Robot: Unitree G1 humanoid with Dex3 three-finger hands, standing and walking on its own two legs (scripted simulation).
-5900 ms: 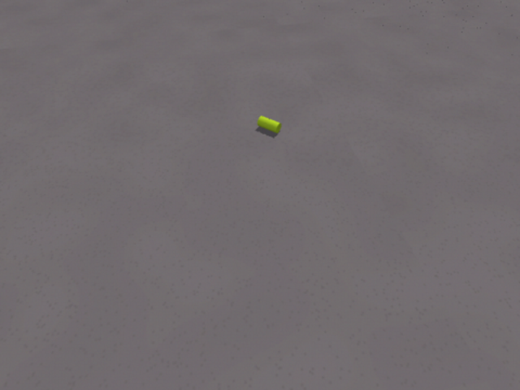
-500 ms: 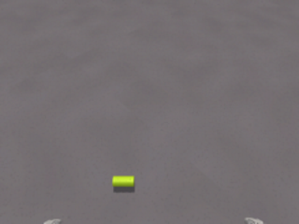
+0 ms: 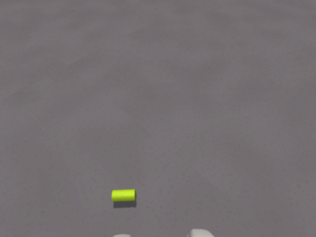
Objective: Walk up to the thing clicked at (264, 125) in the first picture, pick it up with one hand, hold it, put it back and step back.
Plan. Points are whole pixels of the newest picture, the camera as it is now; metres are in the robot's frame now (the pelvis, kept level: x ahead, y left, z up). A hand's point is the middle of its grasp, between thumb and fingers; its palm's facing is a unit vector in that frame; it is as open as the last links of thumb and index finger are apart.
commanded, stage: walk up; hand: left
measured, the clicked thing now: (124, 195) +0.43 +0.23 -0.72
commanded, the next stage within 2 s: none
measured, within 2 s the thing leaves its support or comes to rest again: neither
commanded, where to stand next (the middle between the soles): +0.06 +0.04 m, yaw +2 degrees
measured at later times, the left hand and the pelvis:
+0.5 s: hand out of the picture +0.03 +0.38 -0.15, palm faces +0.13 -0.85 -0.51, open 7.4 cm; pelvis +0.00 +0.06 -0.02, yaw +7 degrees
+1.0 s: hand out of the picture +0.09 +0.26 -0.15, palm faces -0.02 -0.91 -0.42, open 7.3 cm; pelvis -0.01 +0.00 -0.02, yaw +3 degrees
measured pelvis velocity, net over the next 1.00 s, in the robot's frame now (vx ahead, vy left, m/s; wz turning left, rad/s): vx -0.01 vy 0.00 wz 0.05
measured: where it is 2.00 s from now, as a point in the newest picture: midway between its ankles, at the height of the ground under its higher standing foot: outside the picture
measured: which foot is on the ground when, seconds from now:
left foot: up 0.00-0.38, down 0.40-0.84, up 0.86-1.00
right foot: down 0.00-0.40, up 0.42-0.80, down 0.82-1.00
